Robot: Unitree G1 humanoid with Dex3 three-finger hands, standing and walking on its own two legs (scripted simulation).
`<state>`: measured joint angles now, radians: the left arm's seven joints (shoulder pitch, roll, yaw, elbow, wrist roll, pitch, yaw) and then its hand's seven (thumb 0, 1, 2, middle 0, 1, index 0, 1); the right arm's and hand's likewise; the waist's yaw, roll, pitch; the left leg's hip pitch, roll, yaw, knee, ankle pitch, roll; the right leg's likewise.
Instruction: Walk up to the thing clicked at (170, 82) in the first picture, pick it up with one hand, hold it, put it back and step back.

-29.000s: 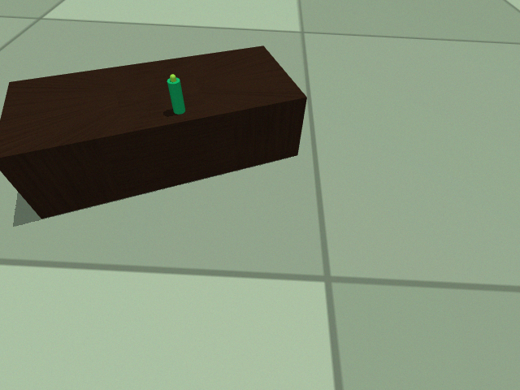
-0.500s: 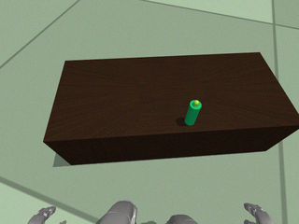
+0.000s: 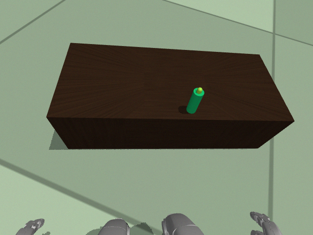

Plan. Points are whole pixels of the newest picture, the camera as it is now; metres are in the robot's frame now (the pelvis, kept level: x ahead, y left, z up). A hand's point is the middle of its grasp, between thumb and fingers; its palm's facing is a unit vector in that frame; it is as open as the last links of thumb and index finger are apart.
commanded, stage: step back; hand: right
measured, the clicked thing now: (195, 99) +0.73 -0.21 -0.29
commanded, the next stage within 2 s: stand in 2.00 s
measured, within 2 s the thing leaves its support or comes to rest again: neither
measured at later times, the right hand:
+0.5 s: hand out of the picture -0.08 -0.31 -0.17, palm faces -0.12 +0.91 -0.40, open 7.3 cm
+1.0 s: hand out of the picture -0.18 -0.35 -0.15, palm faces -0.08 +0.92 -0.38, open 7.3 cm
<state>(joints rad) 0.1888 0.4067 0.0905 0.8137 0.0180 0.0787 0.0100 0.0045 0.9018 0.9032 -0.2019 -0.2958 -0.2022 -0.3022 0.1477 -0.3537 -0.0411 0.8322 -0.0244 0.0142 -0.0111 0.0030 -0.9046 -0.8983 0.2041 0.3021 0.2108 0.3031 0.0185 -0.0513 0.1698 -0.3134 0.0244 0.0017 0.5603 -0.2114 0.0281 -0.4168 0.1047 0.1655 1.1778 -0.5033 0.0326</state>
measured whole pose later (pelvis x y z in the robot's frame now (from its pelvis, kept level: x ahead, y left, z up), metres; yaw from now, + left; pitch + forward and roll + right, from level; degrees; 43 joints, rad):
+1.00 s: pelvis -0.31 -0.09 -0.01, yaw +2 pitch -1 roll +1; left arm 0.21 0.36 0.05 0.90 0.04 0.03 0.01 0.01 0.90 0.90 -0.21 -0.30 -0.21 -0.30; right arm 0.13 -0.42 -0.05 0.86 -0.01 0.06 -0.01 0.00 -0.91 -0.90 0.20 0.30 0.21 0.30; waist 0.04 0.03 0.12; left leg -0.49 -0.08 -0.13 1.11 -0.48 -0.02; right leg -0.30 -0.01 0.02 0.66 -0.34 -0.01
